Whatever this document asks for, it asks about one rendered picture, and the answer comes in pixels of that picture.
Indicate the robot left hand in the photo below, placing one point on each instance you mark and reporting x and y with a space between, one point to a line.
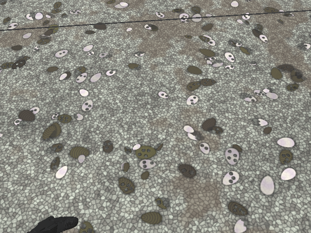
55 224

